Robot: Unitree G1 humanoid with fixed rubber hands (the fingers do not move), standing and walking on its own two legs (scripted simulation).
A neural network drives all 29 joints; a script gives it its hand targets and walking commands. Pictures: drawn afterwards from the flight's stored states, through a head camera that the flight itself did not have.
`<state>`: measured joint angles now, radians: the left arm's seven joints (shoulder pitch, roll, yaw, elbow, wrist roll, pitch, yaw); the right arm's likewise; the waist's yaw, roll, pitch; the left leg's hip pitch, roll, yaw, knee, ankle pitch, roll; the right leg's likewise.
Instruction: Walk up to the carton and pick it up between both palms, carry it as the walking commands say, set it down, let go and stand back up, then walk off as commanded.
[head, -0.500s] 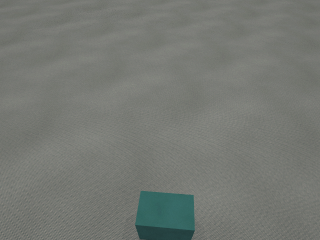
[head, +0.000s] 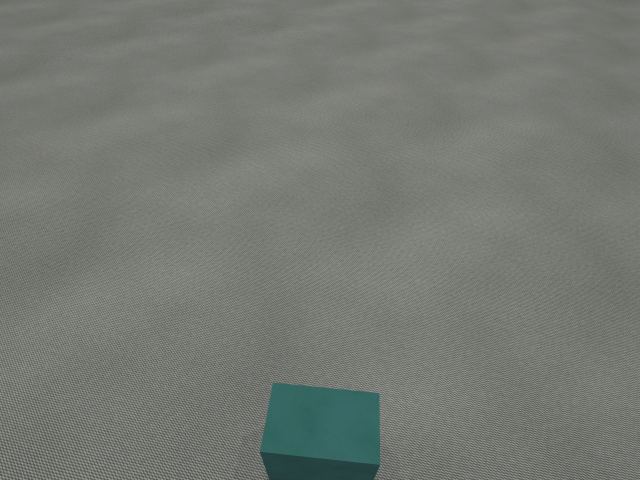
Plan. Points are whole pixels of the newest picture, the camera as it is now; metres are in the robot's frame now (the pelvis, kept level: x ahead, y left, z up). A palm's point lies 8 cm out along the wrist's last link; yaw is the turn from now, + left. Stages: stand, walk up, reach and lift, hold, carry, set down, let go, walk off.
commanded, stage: stand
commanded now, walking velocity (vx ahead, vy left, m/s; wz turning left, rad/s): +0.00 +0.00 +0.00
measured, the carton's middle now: (322, 438) +0.40 +0.01 -0.65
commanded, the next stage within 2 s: reach and lift in 0.20 s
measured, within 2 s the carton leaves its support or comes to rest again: neither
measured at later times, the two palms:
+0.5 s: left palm out of the picture +0.15 +0.23 -0.13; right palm out of the picture +0.15 -0.22 -0.13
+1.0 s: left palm out of the picture +0.15 +0.24 -0.17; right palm out of the picture +0.14 -0.22 -0.18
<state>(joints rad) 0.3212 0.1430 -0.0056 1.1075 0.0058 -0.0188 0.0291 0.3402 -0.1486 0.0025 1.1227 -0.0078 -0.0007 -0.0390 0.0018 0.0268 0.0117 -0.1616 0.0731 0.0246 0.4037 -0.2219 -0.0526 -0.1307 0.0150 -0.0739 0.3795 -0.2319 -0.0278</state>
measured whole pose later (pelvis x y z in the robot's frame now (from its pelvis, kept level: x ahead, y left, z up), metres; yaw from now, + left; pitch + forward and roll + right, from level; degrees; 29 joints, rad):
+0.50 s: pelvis -0.01 +0.02 -0.02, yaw -2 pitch +8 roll -1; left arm -0.02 0.17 0.00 0.61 -0.02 0.68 0.02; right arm -0.08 -0.23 -0.02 0.70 0.05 0.67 0.04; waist 0.01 0.00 -0.03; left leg -0.46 0.05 0.03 0.63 -0.31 -0.02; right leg -0.44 0.00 -0.04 0.61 -0.30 -0.01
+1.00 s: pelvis -0.07 +0.05 -0.08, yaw -2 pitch +16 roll +0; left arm -0.07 0.14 0.05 0.44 -0.04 0.44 0.01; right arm -0.12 -0.28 -0.15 0.57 0.00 0.37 0.14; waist 0.00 0.03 0.01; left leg -0.91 0.02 0.06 1.00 -0.37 0.03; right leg -0.90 -0.04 0.02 1.00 -0.37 0.03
